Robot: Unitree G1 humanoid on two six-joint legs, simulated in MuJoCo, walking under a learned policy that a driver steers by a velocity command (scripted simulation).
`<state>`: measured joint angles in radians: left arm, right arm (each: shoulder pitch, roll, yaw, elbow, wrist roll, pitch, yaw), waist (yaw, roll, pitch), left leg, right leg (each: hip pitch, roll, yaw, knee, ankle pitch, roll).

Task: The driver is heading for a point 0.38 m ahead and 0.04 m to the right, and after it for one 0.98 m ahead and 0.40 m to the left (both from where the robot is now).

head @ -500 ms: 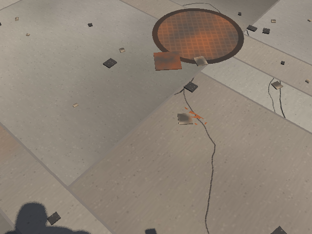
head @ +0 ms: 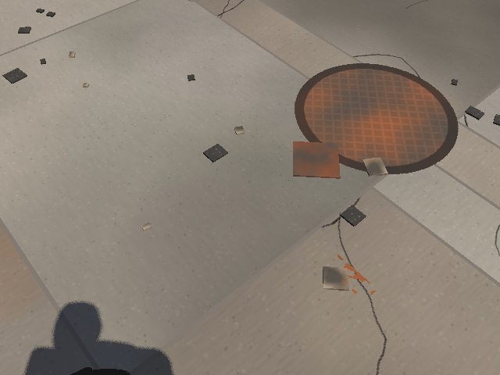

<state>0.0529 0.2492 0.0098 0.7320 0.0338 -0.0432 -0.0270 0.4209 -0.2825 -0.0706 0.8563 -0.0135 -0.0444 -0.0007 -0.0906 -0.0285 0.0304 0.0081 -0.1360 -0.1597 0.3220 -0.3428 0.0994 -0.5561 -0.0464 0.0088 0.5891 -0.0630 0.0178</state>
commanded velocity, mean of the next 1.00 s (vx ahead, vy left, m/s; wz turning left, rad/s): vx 0.23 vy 0.00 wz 0.40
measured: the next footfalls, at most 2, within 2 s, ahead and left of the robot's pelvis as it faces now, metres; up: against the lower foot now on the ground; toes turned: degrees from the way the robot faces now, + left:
right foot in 0.04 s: +0.19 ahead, -0.12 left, +0.00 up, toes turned +1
left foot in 0.54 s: +0.39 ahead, +0.08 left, +0.00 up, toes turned +10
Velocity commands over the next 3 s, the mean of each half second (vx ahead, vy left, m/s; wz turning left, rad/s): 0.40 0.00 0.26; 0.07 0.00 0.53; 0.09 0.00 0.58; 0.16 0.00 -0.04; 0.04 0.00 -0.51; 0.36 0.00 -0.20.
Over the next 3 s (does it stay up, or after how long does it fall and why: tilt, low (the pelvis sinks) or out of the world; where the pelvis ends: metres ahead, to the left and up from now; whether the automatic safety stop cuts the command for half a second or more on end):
stays up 0.58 0.15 -0.01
